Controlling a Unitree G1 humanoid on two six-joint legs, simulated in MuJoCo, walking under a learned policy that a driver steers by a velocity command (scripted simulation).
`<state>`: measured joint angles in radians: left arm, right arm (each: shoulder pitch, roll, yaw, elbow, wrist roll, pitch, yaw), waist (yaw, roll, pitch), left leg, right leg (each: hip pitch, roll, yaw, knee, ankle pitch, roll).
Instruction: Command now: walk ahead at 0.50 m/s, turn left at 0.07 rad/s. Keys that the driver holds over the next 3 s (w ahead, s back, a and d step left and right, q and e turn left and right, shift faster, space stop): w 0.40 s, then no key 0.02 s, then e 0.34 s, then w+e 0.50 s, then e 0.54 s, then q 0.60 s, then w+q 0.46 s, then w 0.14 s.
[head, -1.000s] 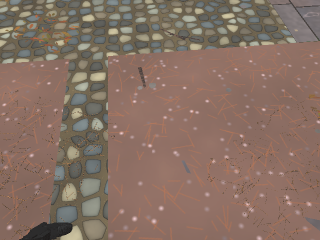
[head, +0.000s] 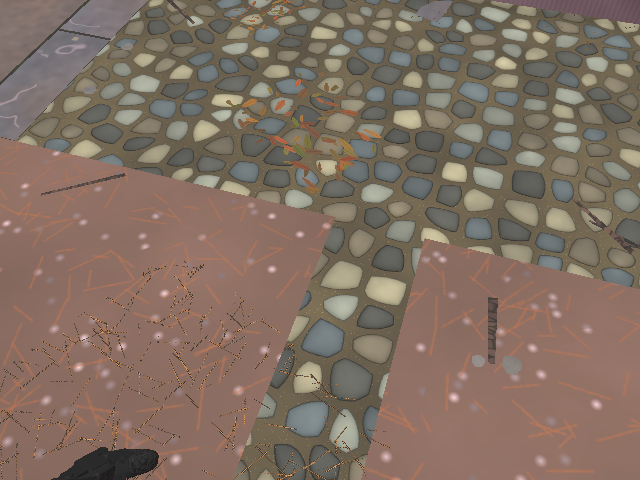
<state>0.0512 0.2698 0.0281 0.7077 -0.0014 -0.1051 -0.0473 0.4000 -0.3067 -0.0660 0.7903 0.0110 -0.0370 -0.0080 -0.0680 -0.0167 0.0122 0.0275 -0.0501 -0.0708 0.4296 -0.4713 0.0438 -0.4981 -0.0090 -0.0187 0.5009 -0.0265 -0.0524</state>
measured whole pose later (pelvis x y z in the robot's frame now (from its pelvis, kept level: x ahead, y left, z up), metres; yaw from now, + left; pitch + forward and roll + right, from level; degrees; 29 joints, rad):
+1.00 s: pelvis +0.41 +0.00 +0.01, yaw -16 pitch +2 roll +3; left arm 0.20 0.29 0.08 0.73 -0.02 0.04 -0.02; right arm 0.16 -0.31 -0.08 0.82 0.02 -0.02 0.00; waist 0.00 0.00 0.00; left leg -0.19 0.10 0.28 0.46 -0.28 -0.01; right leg -0.32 -0.07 -0.06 0.58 -0.30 -0.05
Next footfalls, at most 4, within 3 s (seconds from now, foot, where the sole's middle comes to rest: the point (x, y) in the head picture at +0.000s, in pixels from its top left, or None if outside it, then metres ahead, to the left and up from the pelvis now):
0.50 left None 0.45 0.13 -0.76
1.00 right None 0.42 -0.12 -0.76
1.42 left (332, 332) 0.80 -0.06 -0.76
1.88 right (430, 400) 0.62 -0.25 -0.76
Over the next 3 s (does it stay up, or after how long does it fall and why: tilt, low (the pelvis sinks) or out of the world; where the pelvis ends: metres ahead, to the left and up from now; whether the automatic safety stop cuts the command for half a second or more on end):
stays up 0.81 -0.23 0.02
